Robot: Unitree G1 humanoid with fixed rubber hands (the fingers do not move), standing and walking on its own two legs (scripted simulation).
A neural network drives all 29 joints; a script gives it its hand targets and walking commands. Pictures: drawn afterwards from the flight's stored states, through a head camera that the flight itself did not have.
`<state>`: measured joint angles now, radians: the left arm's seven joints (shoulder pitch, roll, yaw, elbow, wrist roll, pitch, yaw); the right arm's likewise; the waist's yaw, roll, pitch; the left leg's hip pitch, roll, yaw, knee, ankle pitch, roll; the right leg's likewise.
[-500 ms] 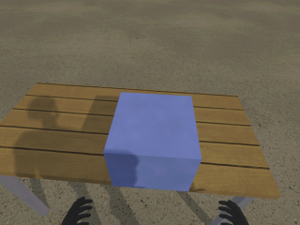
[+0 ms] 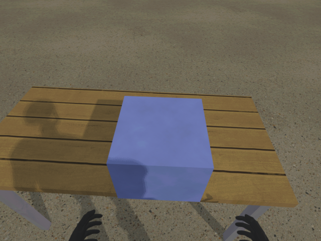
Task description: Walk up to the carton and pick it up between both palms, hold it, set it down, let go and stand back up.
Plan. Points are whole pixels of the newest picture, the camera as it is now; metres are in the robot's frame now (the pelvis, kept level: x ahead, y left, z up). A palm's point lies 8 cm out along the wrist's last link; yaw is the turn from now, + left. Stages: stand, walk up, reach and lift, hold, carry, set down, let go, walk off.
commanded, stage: let go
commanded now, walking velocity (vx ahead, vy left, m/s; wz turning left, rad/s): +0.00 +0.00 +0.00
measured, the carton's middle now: (160, 147) +0.43 +0.02 -0.04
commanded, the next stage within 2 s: stand in 0.12 s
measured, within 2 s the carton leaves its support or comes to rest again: neither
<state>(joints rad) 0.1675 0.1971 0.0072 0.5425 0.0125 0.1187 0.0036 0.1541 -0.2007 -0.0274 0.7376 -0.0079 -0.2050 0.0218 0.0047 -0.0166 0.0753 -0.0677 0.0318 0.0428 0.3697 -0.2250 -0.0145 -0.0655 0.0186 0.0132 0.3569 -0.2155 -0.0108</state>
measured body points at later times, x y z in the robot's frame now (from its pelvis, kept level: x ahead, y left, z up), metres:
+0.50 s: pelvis -0.02 +0.01 +0.00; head -0.04 +0.01 +0.45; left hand +0.09 +0.28 -0.10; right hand +0.10 -0.26 -0.10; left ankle -0.01 +0.12 -0.75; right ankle -0.01 -0.11 -0.75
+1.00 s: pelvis -0.06 +0.01 -0.01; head -0.07 +0.01 +0.44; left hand -0.01 +0.28 -0.13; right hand +0.03 -0.26 -0.12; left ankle -0.01 +0.13 -0.75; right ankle -0.01 -0.11 -0.75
